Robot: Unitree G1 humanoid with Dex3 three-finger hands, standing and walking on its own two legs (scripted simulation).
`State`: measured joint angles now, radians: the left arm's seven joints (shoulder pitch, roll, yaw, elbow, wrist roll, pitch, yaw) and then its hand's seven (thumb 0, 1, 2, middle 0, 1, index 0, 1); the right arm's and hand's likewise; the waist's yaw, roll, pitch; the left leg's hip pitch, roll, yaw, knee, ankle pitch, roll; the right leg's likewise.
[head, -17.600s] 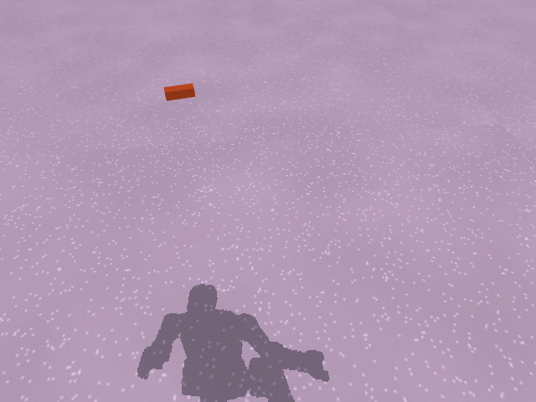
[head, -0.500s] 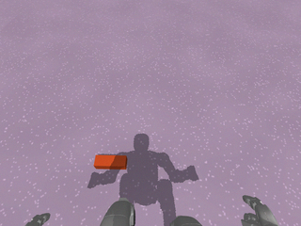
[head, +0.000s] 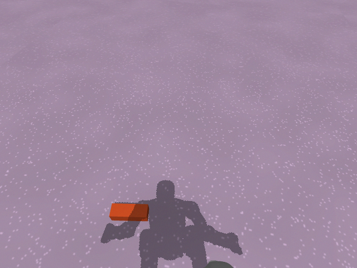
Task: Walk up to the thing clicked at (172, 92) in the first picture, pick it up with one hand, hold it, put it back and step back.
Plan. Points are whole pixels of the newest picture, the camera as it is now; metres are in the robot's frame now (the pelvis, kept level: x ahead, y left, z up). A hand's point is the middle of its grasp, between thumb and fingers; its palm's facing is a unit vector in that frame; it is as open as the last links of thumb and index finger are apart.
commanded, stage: walk up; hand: left
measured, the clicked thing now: (129, 212) +0.51 +0.26 -0.73
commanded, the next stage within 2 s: stand in 0.94 s
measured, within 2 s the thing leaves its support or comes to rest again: neither
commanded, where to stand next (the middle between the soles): +0.11 +0.03 m, yaw -1 degrees
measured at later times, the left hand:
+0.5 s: hand out of the picture +0.07 +0.29 -0.15, palm faces +0.04 -0.91 -0.40, open 7.3 cm
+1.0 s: hand out of the picture +0.11 +0.27 -0.13, palm faces +0.02 -0.94 -0.34, open 7.3 cm
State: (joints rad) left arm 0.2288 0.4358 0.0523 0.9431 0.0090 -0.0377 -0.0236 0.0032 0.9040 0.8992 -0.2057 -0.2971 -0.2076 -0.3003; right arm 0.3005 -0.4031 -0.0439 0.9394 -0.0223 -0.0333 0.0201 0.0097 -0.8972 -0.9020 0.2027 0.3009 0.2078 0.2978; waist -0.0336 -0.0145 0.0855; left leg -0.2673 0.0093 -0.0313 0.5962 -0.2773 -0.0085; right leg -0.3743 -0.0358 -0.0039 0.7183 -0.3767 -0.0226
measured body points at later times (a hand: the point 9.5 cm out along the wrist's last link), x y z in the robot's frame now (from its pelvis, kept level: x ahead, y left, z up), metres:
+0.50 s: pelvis +0.01 +0.01 -0.01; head +0.03 +0.01 +0.44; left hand +0.06 +0.34 -0.12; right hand +0.08 -0.30 -0.14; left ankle +0.01 +0.14 -0.73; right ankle +0.06 -0.12 -0.73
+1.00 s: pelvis +0.03 +0.02 +0.02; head +0.04 +0.02 +0.47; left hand +0.11 +0.32 -0.11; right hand +0.15 -0.28 -0.11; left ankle +0.01 +0.14 -0.73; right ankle +0.06 -0.12 -0.73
